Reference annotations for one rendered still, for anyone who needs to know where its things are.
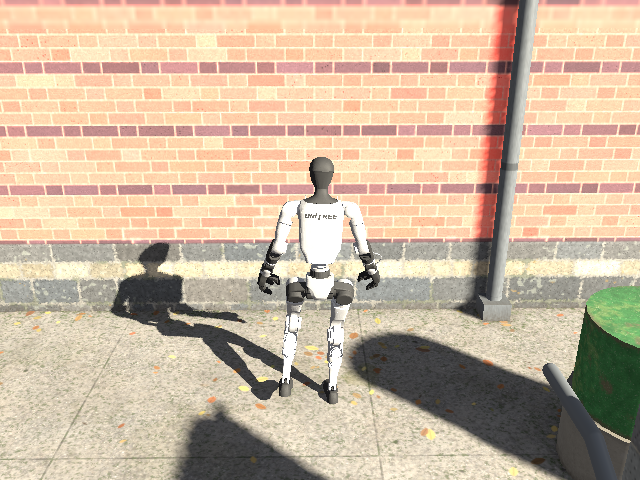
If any right robot hand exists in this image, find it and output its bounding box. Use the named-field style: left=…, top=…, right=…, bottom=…
left=357, top=270, right=380, bottom=290

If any left robot hand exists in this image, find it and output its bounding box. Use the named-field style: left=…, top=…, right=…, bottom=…
left=257, top=273, right=280, bottom=295

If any right robot shin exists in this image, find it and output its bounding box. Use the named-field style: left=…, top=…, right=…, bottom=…
left=327, top=328, right=344, bottom=391

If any robot left upper arm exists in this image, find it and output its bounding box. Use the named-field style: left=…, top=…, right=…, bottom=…
left=271, top=200, right=301, bottom=255

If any right robot forearm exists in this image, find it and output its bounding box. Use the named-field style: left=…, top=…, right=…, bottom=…
left=359, top=240, right=378, bottom=275

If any robot right upper arm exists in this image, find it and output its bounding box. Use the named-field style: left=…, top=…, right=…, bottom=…
left=342, top=201, right=370, bottom=255

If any left robot thigh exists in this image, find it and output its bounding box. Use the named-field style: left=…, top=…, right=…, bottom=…
left=286, top=277, right=306, bottom=333

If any left robot forearm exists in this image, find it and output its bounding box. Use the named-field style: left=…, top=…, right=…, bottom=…
left=260, top=239, right=281, bottom=277

